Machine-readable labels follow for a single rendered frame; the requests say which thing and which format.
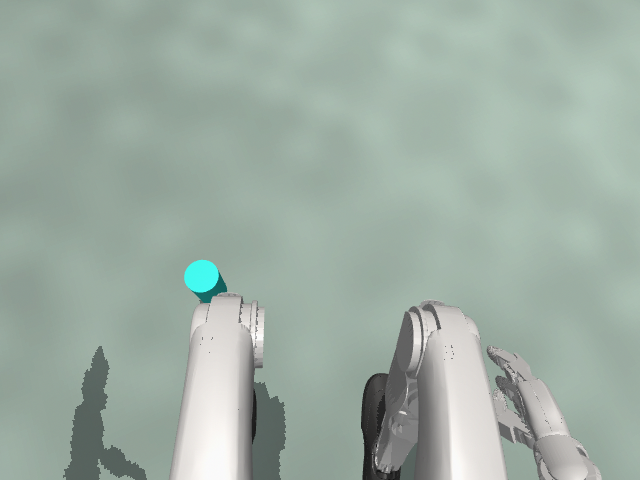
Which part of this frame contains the right robot hand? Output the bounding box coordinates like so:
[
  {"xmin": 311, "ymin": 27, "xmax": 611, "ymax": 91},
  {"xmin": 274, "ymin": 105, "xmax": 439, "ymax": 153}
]
[{"xmin": 487, "ymin": 346, "xmax": 571, "ymax": 450}]

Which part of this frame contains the can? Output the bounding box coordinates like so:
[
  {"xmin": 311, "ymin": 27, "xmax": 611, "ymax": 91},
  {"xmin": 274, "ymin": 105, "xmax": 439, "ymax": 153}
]
[{"xmin": 184, "ymin": 260, "xmax": 227, "ymax": 303}]

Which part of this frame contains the right robot foot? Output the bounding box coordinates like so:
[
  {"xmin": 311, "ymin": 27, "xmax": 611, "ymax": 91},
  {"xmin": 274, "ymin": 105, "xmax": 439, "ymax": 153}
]
[{"xmin": 361, "ymin": 373, "xmax": 401, "ymax": 480}]

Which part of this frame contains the right robot arm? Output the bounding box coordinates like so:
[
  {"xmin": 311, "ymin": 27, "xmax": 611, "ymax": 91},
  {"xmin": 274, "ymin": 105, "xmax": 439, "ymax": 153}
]
[{"xmin": 533, "ymin": 435, "xmax": 602, "ymax": 480}]

